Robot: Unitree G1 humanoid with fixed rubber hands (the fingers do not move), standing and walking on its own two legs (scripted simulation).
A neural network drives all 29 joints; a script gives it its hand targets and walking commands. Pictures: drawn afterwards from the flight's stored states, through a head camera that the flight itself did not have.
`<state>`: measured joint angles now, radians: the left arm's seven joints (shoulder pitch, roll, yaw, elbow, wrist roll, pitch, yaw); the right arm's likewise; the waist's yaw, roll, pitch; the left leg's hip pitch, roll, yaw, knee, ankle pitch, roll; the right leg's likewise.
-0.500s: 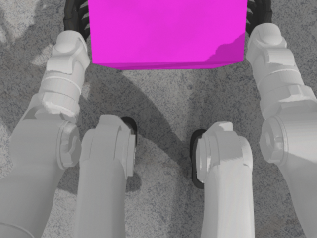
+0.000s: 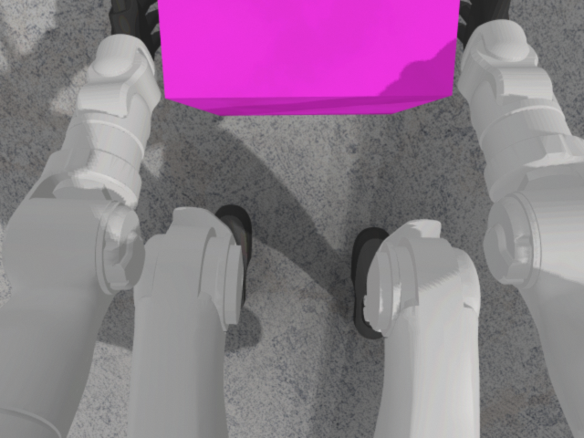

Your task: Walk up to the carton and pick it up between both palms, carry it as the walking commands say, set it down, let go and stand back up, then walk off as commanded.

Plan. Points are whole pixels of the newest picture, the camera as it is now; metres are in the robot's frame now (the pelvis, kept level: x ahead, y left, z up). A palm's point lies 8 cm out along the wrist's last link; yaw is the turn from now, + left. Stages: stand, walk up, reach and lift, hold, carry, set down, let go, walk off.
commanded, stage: set down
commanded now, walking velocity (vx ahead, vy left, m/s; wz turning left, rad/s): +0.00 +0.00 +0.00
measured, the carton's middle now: (305, 32) +0.54 +0.02 -0.24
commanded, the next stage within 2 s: none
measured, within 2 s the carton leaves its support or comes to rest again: neither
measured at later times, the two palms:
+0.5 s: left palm (130, 34) +0.51 +0.23 -0.18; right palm (466, 45) +0.52 -0.17 -0.20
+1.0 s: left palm (99, 44) +0.50 +0.26 -0.18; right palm (499, 42) +0.52 -0.19 -0.18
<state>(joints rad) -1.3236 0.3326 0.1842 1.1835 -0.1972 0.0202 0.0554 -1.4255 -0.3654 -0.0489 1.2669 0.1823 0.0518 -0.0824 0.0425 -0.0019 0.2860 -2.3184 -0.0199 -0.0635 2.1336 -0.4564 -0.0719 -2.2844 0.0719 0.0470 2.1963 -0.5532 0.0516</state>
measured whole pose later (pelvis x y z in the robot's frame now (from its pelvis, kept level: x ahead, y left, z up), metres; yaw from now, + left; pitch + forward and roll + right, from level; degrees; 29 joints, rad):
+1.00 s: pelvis +0.00 +0.00 +0.00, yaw +0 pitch +36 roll +0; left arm -1.23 0.45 0.14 1.05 -0.29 0.02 0.04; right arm -1.27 -0.43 -0.07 1.00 0.25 0.05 -0.07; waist 0.03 0.02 0.35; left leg -2.32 0.00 -0.04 2.16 -0.47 -0.04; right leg -2.28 0.03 0.05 2.22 -0.58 0.05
